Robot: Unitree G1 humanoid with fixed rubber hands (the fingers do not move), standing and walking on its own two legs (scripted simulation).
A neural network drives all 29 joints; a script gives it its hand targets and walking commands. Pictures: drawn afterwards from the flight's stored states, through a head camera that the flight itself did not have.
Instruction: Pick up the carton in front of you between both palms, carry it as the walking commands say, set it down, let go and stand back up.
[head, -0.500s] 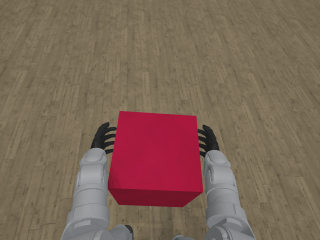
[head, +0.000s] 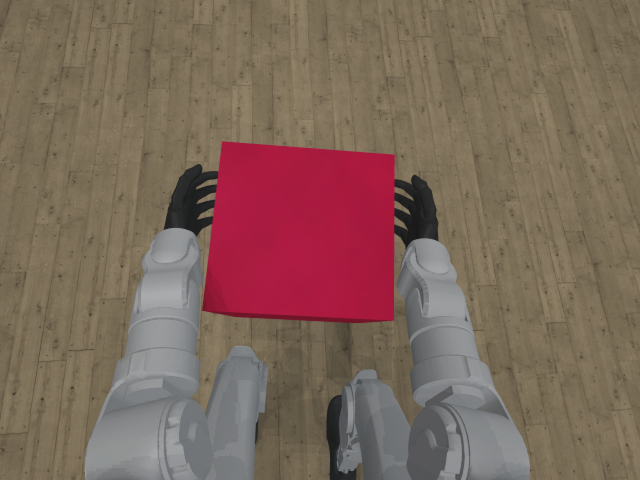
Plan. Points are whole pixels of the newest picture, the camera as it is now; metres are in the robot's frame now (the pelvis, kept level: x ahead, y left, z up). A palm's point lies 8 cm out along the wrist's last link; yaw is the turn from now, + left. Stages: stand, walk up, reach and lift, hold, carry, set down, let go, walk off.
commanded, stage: set down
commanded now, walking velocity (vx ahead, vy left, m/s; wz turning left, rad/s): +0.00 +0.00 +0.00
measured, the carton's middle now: (302, 249) +0.41 +0.05 -0.15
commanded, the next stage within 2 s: none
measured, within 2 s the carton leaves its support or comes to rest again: rests again in 2.00 s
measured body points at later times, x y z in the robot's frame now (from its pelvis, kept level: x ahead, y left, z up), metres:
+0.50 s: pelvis -0.02 +0.00 -0.13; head +0.26 +0.06 +0.22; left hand +0.44 +0.23 -0.24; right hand +0.48 -0.08 -0.23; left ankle +0.11 +0.13 -0.59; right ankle +0.04 -0.12 -0.59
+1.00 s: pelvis -0.04 +0.00 -0.23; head +0.31 +0.04 +0.05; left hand +0.46 +0.24 -0.39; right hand +0.50 -0.06 -0.39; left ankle +0.11 +0.12 -0.59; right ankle +0.04 -0.12 -0.59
